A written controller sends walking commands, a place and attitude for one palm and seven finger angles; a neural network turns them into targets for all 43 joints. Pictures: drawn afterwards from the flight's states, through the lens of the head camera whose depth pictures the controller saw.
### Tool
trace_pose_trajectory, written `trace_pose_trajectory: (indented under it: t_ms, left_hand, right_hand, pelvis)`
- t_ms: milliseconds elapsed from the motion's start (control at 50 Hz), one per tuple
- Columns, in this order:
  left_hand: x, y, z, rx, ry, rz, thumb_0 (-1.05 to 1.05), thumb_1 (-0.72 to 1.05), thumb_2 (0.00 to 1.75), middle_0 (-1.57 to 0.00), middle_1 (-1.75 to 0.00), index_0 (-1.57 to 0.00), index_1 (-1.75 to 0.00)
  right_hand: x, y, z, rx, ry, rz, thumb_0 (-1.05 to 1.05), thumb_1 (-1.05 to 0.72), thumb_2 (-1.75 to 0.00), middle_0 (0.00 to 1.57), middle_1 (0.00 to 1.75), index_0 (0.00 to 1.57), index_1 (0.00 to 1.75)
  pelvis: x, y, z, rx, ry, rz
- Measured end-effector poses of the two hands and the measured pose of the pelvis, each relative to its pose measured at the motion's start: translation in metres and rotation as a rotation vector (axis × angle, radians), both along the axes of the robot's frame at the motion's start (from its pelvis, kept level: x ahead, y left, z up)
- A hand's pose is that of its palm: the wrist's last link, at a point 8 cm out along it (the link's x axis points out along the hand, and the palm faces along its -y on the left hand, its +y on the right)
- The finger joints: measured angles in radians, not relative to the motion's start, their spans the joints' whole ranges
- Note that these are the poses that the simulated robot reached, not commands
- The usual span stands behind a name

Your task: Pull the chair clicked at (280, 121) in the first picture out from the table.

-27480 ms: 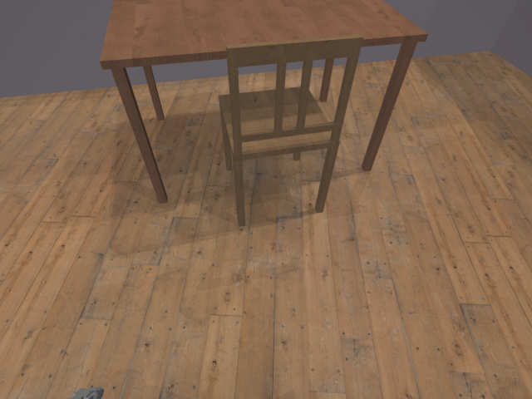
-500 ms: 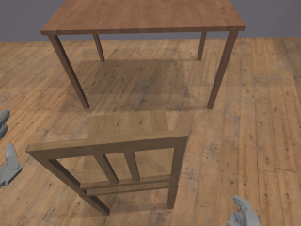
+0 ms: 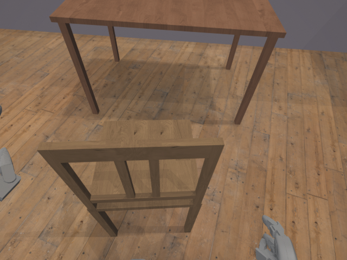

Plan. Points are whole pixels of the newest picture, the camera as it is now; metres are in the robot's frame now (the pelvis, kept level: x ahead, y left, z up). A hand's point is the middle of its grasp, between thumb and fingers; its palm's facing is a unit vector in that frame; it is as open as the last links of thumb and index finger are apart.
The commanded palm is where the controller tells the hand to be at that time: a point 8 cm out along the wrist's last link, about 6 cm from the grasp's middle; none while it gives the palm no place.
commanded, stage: step back with the hand held close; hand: left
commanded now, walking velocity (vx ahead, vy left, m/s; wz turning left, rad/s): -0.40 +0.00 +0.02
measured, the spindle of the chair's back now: (126, 179) +0.34 +0.16 -0.11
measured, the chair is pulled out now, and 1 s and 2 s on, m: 0.61 0.61 0.61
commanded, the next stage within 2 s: stop stepping back and stand still in 0.84 s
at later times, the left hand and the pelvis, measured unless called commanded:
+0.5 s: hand out of the picture +0.16 +0.26 +0.18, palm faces +0.40 -0.73 -0.55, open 7.4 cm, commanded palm +0.10 +0.29 +0.18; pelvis -0.04 -0.01 +0.00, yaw +1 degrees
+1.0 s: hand out of the picture +0.03 +0.23 +0.18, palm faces +0.36 -0.73 -0.58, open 7.4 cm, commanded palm -0.02 +0.27 +0.18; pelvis -0.17 -0.03 +0.00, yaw -1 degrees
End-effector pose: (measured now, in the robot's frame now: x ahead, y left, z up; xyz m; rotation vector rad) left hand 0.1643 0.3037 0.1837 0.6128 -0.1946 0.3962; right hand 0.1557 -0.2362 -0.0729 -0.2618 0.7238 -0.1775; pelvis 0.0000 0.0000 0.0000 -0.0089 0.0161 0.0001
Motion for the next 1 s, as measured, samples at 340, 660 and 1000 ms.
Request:
trace_pose_trajectory:
  t_ms: [340, 660, 1000]
  left_hand:
    - [-0.019, 0.006, 0.009, 0.063, -0.055, -0.035, 0.01, 0.88, 0.90, -0.21, -0.30, -0.21, -0.30]
    - [-0.074, -0.024, 0.012, 0.038, -0.017, -0.113, 0.01, 0.88, 0.90, -0.21, -0.30, -0.21, -0.30]
    - [-0.174, -0.034, 0.022, 0.104, -0.040, -0.112, 0.01, 0.89, 0.90, -0.21, -0.30, -0.21, -0.30]
  right_hand:
    - [-0.017, 0.001, -0.009, -0.006, 0.035, -0.033, 0.02, -0.90, -0.90, 0.20, 0.30, 0.20, 0.30]
    - [-0.056, -0.002, -0.003, 0.028, 0.007, 0.034, 0.01, -0.90, -0.90, 0.20, 0.30, 0.21, 0.30]
    - [-0.159, -0.013, -0.002, 0.044, -0.022, 0.036, 0.01, -0.90, -0.90, 0.20, 0.30, 0.20, 0.30]
  pelvis:
    - [-0.018, 0.005, -0.005, -0.007, 0.016, 0.010]
    - [-0.074, -0.010, 0.003, -0.016, 0.035, 0.001]
    - [-0.167, -0.027, 0.000, -0.038, 0.002, -0.011]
